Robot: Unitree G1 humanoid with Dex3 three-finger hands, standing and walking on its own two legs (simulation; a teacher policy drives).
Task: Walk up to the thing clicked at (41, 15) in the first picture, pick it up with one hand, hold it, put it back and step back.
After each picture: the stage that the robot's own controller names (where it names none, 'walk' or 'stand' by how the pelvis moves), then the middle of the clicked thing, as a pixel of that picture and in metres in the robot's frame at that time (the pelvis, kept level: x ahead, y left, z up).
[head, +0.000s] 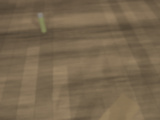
stand; (42, 22) +1.67 +0.50 -0.66
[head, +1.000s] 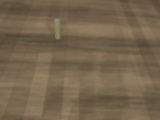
walk; (57, 29) +1.57 +0.22 -0.63
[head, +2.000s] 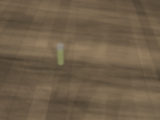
walk; (60, 54) +1.08 +0.18 -0.65
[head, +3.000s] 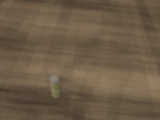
walk; (54, 87) +0.71 +0.20 -0.65
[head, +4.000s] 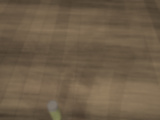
stand; (54, 111) +0.45 +0.21 -0.62
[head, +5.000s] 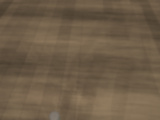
stand; out of the picture +0.43 +0.21 -0.66
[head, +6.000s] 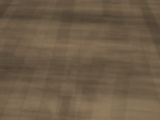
stand; out of the picture +0.38 +0.21 -0.66
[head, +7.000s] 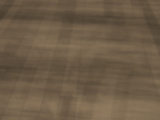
stand; out of the picture +0.39 +0.21 -0.66
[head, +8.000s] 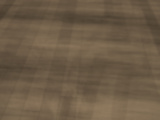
stand; out of the picture +0.39 +0.20 -0.66
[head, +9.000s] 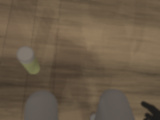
go down; (30, 62) +0.46 +0.23 -0.35
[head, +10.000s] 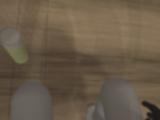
go down; (16, 48) +0.47 +0.25 -0.26
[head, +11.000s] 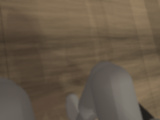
close in; out of the picture +0.46 +0.29 -0.17
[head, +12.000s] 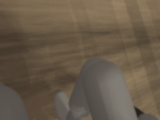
close; out of the picture +0.45 +0.31 -0.16
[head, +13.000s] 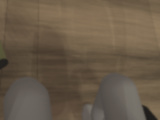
lift; out of the picture +0.38 +0.28 -0.05
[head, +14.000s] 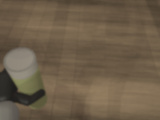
hold; (30, 84) +0.32 +0.17 +0.07
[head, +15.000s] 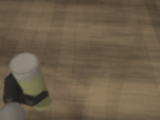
hold; (34, 86) +0.32 +0.16 +0.03
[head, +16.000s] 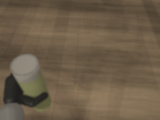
hold; (35, 87) +0.32 +0.17 +0.03
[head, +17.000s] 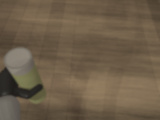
crouch; (29, 80) +0.35 +0.18 +0.01
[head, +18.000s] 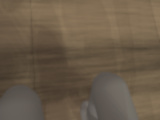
lower; out of the picture +0.49 +0.26 -0.05
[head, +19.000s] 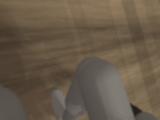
lower; out of the picture +0.45 +0.32 -0.17
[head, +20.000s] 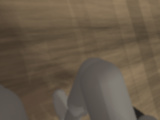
lower; out of the picture +0.44 +0.32 -0.16
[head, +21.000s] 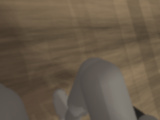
lower; out of the picture +0.44 +0.32 -0.16
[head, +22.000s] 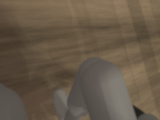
lower; out of the picture +0.44 +0.32 -0.16
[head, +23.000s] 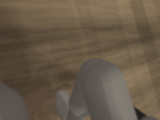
draw back; out of the picture +0.44 +0.31 -0.16
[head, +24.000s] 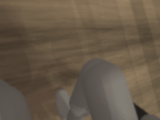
rise; out of the picture +0.43 +0.31 -0.17
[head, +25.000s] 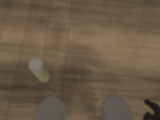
walk; (40, 71) +0.46 +0.23 -0.40
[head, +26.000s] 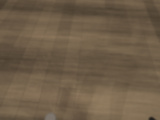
stand; out of the picture +0.40 +0.20 -0.60
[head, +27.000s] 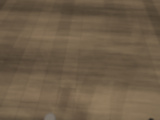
stand; out of the picture +0.40 +0.21 -0.60
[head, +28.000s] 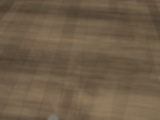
stand; out of the picture +0.40 +0.20 -0.63
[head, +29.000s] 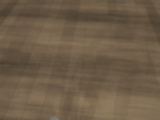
stand; out of the picture +0.41 +0.21 -0.66
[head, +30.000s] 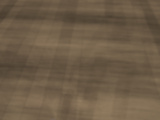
stand; out of the picture +0.39 +0.21 -0.66
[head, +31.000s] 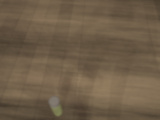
walk; (56, 106) +0.44 +0.19 -0.64
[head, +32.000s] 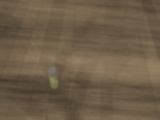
walk; (53, 78) +0.68 +0.20 -0.64
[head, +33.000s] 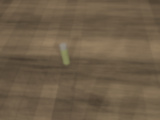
stand; (64, 54) +1.04 +0.25 -0.63
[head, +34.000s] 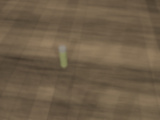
stand; (63, 56) +1.02 +0.19 -0.64
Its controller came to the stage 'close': yes
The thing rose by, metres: 0.68
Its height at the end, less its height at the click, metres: +0.00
